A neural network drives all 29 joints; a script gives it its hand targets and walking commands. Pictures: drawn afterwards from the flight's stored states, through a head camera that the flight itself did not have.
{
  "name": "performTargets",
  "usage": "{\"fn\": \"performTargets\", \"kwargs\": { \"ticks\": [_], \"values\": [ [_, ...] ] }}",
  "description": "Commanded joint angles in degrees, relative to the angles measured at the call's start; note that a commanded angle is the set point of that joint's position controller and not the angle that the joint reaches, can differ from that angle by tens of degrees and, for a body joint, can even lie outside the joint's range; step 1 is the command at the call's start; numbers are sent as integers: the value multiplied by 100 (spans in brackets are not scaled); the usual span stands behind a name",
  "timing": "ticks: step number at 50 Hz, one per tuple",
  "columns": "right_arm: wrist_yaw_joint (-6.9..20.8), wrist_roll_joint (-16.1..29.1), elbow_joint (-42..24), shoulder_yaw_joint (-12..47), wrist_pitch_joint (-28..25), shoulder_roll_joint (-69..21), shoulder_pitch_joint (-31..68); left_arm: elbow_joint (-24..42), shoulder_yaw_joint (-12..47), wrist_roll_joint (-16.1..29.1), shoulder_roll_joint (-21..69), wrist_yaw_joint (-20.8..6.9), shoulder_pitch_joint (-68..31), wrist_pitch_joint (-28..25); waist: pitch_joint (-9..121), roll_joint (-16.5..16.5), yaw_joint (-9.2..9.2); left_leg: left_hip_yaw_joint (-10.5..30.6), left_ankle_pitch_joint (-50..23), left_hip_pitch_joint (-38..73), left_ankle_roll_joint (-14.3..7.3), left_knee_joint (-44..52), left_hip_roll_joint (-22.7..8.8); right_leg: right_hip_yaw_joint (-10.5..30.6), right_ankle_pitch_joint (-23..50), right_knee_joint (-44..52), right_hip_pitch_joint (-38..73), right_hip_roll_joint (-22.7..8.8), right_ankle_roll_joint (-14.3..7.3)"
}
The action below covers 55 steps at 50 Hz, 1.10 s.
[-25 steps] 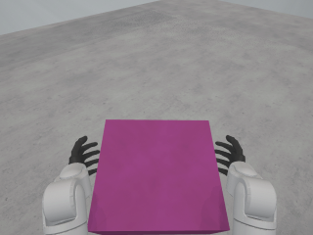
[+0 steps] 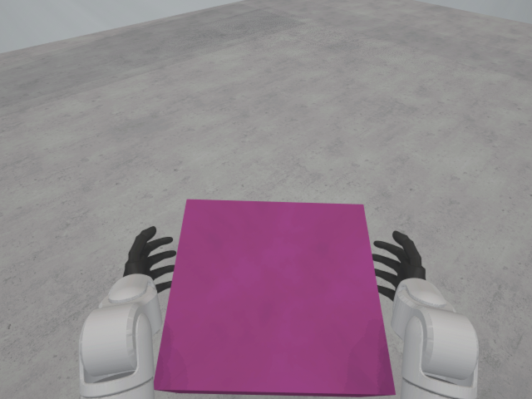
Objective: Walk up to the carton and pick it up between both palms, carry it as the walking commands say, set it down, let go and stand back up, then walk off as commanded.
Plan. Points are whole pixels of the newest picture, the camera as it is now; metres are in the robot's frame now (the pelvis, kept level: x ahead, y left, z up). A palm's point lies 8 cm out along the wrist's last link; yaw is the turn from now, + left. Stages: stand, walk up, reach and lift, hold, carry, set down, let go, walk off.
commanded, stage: carry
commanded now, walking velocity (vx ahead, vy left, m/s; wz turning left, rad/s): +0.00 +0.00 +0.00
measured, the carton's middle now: (272, 297) +0.27 +0.00 +0.02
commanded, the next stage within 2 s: hold in 1.06 s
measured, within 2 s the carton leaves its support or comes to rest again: neither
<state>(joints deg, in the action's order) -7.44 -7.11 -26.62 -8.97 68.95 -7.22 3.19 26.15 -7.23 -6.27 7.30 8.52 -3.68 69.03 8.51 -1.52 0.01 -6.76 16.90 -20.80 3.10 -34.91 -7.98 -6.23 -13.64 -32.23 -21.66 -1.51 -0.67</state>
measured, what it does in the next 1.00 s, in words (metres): stands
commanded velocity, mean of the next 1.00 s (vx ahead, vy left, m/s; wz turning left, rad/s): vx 0.00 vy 0.00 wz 0.00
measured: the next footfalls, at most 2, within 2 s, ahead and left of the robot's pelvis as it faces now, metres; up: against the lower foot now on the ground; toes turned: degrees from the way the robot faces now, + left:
none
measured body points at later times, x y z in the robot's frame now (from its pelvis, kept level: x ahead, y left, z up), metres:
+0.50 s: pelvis -0.02 -0.01 +0.01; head -0.04 -0.02 +0.45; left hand +0.24 +0.17 +0.11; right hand +0.25 -0.19 +0.10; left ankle +0.00 +0.15 -0.73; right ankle +0.03 -0.11 -0.73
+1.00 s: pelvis -0.02 +0.01 +0.01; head -0.04 +0.01 +0.46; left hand +0.24 +0.19 +0.11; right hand +0.25 -0.16 +0.10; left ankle +0.00 +0.15 -0.73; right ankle +0.03 -0.11 -0.73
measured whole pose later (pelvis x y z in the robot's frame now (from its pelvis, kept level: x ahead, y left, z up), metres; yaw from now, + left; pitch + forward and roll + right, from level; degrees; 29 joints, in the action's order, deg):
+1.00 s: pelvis -0.02 +0.01 +0.01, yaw +1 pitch +3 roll +0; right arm -7.4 -7.3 -24.1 -9.2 67.5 -7.3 5.3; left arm 24.8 -8.4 -6.8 7.3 8.2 -5.5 68.1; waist 6.6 -0.4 0.0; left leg -6.7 12.5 -18.5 1.7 -28.7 -5.1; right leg -6.2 -10.6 -28.2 -20.1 -3.8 0.5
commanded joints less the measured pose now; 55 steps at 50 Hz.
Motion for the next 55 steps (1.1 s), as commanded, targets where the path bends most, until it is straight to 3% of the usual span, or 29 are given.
{"fn": "performTargets", "kwargs": {
  "ticks": [1,3,7,18,34,53,54,55],
  "values": [
    [1345,2165,-215,4096,147,-4502,2473,228,3949,2151,4533,-1346,-2409,73,785,630,-30,103,69,141,6,328,7,1148,1085,1060,561,-1088,-312],
    [1356,2198,-201,4140,131,-4565,2579,197,3897,2117,4554,-1355,-2416,54,725,477,-36,123,-228,331,-23,466,-61,991,583,1157,394,-953,-239],
    [1332,2196,-107,4141,146,-4580,2573,58,3793,2078,4483,-1376,-2301,53,789,617,-39,125,-330,295,-17,484,-62,920,848,1123,596,-924,-211],
    [1350,2183,19,4070,84,-4713,2624,125,3860,2175,4566,-1443,-2562,7,719,341,-53,250,-501,530,-97,784,-98,796,35,1126,342,-793,-148],
    [1393,2151,107,3957,23,-4709,2587,135,3903,2175,4619,-1446,-2621,-9,680,57,-24,435,-408,368,-181,1217,-191,521,373,832,581,-657,29],
    [1389,2138,39,3989,-60,-4696,2559,153,3905,2155,4633,-1460,-2579,-80,723,107,-16,413,-476,405,-206,1193,-163,446,651,848,737,-682,66],
    [1538,151,2049,1978,-945,-2685,2044,-1858,1895,283,2623,-1552,-1944,-1087,-1865,574,95,754,1219,375,-523,1778,1123,735,-607,1270,1195,591,-241],
    [1513,32,4060,544,-1471,-1115,2076,-3868,586,220,834,-1617,-2428,-1640,-2083,398,105,795,1312,122,-581,1835,1244,884,-1008,1355,1110,427,-370]
  ]
}}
